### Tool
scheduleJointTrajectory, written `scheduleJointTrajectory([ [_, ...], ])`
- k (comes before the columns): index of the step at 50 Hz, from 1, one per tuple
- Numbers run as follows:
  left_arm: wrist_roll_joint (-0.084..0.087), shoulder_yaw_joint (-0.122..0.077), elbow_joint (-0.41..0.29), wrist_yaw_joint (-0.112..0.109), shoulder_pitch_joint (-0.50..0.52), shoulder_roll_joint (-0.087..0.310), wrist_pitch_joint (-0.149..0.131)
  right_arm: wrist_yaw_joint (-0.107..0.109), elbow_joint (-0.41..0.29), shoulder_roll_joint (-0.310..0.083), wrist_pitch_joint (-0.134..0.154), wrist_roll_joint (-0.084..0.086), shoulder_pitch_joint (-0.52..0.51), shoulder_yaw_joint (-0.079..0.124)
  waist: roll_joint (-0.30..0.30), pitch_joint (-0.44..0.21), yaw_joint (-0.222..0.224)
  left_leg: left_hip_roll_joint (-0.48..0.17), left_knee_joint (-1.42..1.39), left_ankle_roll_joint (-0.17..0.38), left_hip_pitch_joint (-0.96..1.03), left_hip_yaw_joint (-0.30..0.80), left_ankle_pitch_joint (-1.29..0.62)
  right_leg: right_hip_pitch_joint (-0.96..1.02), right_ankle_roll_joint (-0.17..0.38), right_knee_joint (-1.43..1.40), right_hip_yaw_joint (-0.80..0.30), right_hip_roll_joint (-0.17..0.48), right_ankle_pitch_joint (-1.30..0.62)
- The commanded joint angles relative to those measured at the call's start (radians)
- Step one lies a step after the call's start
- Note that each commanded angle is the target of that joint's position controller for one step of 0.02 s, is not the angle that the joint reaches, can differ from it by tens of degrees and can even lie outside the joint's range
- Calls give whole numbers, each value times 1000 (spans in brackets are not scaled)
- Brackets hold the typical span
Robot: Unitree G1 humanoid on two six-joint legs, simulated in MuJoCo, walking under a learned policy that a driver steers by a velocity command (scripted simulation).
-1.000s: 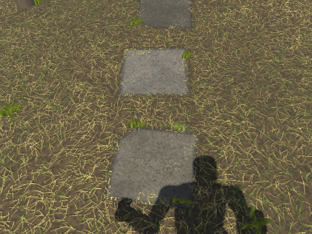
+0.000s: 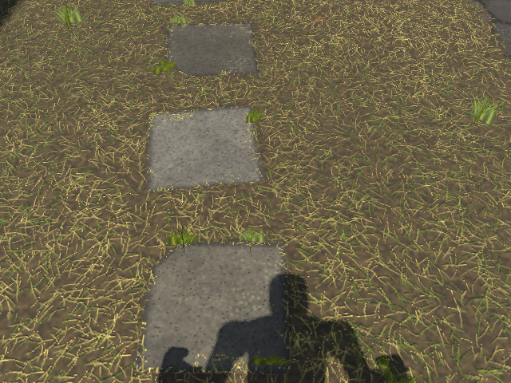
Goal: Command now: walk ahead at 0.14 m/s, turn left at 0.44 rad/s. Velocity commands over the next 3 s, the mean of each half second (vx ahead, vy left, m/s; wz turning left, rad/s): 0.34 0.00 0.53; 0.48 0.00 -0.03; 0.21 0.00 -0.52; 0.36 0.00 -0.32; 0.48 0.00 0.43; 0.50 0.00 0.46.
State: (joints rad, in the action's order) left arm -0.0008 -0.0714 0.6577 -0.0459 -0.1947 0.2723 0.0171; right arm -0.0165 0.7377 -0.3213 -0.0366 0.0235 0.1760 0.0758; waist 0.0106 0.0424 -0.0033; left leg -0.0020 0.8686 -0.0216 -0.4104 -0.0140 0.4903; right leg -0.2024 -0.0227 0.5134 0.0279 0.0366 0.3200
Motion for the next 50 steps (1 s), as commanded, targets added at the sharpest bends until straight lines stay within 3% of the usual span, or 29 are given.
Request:
scheduleJointTrajectory([
  [1, 15, -55, -56, 5, 37, 196, -20, -19, -101, -50, 4, 9, -54, 6, -177, -42, 22, -36, -60, 21, 1, -29, -38, 3, 200, -226, -186, 248, -29],
  [3, 26, -51, -50, 18, 65, 191, -25, -26, -71, -56, 10, 10, 34, 14, -164, -39, -30, 10, -237, 52, 171, -93, -140, -84, 166, -184, -117, 210, 127],
  [4, 23, -44, -43, 22, 57, 165, -29, -23, -31, -63, 15, 8, 120, 22, -130, -53, -59, 51, -295, 64, 297, -121, -164, -150, 144, -102, -72, 181, 166],
  [5, 11, -29, -39, 29, 43, 115, -34, -17, 0, -95, 22, 11, 212, 38, -14, -63, -88, 32, -364, 96, 430, -39, -137, -251, 98, 105, 8, 131, 183],
  [6, -23, -5, -82, 35, 74, 38, -45, -1, -9, -218, 39, 6, 290, 61, 300, -66, -86, -236, -501, 204, 532, 424, -150, -502, -2, 565, 88, 19, 331],
  [7, 15, -9, -144, 34, 138, 77, -73, -19, -55, -252, 74, -21, 271, 56, 286, -87, -104, -374, -689, 389, 504, 832, 111, -690, 2, 682, -87, -64, 325],
  [8, 50, -26, -140, 38, 175, 143, -92, -22, -62, -185, 95, -25, 219, 38, 157, 14, -88, -383, -724, 384, 464, 803, 199, -742, 25, 714, -127, -4, 241],
  [9, 45, -33, -122, 41, 162, 168, -106, -17, -63, -138, 105, -17, 185, 22, 102, 58, -63, -342, -710, 338, 426, 701, 165, -729, 43, 677, -127, 27, 127],
  [10, 18, -33, -95, 37, 141, 156, -113, -8, -72, -129, 105, -13, 157, 16, 53, 60, -44, -293, -691, 298, 401, 604, 72, -688, 42, 633, -123, 49, 42],
  [11, -1, -36, -87, 38, 126, 155, -118, 2, -77, -129, 102, -14, 140, 13, 60, 55, -30, -247, -693, 272, 381, 517, -36, -639, 31, 566, -119, 55, -35],
  [12, -6, -37, -80, 43, 123, 146, -121, 11, -80, -125, 100, -19, 148, 10, 79, 40, -28, -213, -701, 256, 372, 458, -117, -595, 19, 527, -109, 47, -101],
  [15, -6, -28, -72, 49, 152, 110, -120, 30, -66, -120, 100, -15, 204, 9, 61, 14, -40, -174, -698, 243, 395, 353, -340, -571, -17, 385, -83, 12, -236],
  [18, 1, -13, -85, 58, 229, 74, -122, 43, -43, -121, 93, -9, 244, 11, 78, 22, -63, -141, -683, 221, 360, 300, -407, -514, -40, 203, -76, -20, -341],
  [24, 15, -4, -124, 90, 376, 77, -144, 51, -1, -125, 77, 8, 316, 19, 94, 53, -105, -168, -622, 219, 375, 366, -439, -443, -27, 11, -83, -52, -370],
  [27, 17, -13, -103, 95, 313, 103, -154, 56, 7, -129, 70, 2, 296, 25, 134, 36, -69, -198, -582, 194, 404, 369, -583, -323, 11, -24, -67, -52, -334],
  [28, 15, -24, -91, 90, 260, 125, -155, 54, 5, -131, 69, -2, 285, 27, 155, 5, -41, -190, -523, 182, 416, 357, -753, -243, 33, -30, -45, -70, -289],
  [29, 13, -41, -64, 80, 155, 157, -156, 51, 2, -123, 67, -6, 275, 23, 154, -72, 16, -149, -395, 160, 415, 320, -937, -91, 68, -61, -13, -89, -292],
  [30, 5, -52, -39, 71, 5, 188, -154, 46, -15, -104, 66, -15, 255, 14, 143, -202, 93, -105, -195, 131, 315, 293, -929, 170, 122, -29, -64, -22, -292],
  [31, -10, -63, -21, 66, -164, 259, -147, 44, -30, -25, 72, -44, 324, -13, -54, -391, 106, -2, 128, 90, 83, 249, -524, 517, 226, 32, -353, 193, -244],
  [32, -5, -63, 42, 84, -225, 256, -143, 39, -18, 26, 85, 4, 452, -28, -361, -472, 46, 124, 397, 40, -203, 235, 96, 683, 355, -169, -841, 361, 38],
  [33, 20, -38, 35, 84, -176, 159, -142, 37, -17, -85, 94, 20, 343, -9, -211, -301, 75, 52, 470, 45, -299, 245, 47, 558, 313, -241, -814, 316, 176],
  [34, 24, -27, 31, 79, -94, 128, -135, 33, -49, -121, 102, 16, 202, 0, -112, -151, 76, 2, 444, 52, -317, 187, -50, 398, 283, -252, -646, 272, 108],
  [35, 14, -20, 25, 79, -52, 124, -128, 32, -66, -107, 112, -3, 126, -4, -30, -75, 55, -35, 400, 52, -288, 150, -112, 255, 276, -271, -544, 227, -37],
  [36, 4, -16, 25, 78, -32, 117, -124, 28, -77, -97, 122, -19, 101, -2, -26, -43, 31, -61, 339, 49, -259, 140, -153, 170, 277, -288, -485, 193, -132],
  [37, -5, -11, 24, 74, -26, 110, -123, 24, -79, -79, 128, -23, 111, -4, -57, -47, 6, -78, 298, 45, -215, 138, -173, 125, 277, -308, -451, 165, -191],
  [39, 9, -10, 33, 68, -34, 109, -125, 19, -82, -43, 130, -28, 122, -15, -91, -51, -15, -86, 196, 25, -193, 111, -167, 81, 293, -335, -402, 142, -250],
  [43, 26, -28, 51, 49, -63, 171, -114, 11, -134, -1, 138, -39, -32, -43, -87, 0, 20, -63, -123, -17, -105, 68, -330, -61, 273, -361, -297, 98, -261],
  [47, 37, -35, 71, 42, -145, 195, -95, -1, -162, -39, 150, -20, -136, -34, -84, -16, 54, -13, -295, -31, 19, 85, -515, -66, 226, -309, -322, 103, -218],
  [50, 36, -34, 73, 39, -161, 192, -82, 2, -167, -79, 155, -11, -118, -13, -98, -28, 19, -12, -363, -2, 116, 92, -457, -30, 182, -218, -381, 118, -152],
])
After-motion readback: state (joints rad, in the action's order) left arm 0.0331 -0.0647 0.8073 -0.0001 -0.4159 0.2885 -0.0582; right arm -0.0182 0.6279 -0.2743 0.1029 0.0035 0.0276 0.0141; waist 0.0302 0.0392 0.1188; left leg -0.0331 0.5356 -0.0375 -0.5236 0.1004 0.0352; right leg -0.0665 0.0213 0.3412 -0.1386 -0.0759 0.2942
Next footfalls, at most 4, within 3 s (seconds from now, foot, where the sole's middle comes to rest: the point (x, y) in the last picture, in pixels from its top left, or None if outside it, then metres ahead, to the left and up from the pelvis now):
0.10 left None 0.03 0.11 -0.77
0.60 right None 0.41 -0.01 -0.77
1.04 left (152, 344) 0.57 0.30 -0.77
1.52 right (244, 312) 0.67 0.06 -0.77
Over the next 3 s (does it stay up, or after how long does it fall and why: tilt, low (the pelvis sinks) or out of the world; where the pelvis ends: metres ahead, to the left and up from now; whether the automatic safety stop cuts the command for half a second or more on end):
stays up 1.29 0.20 -0.01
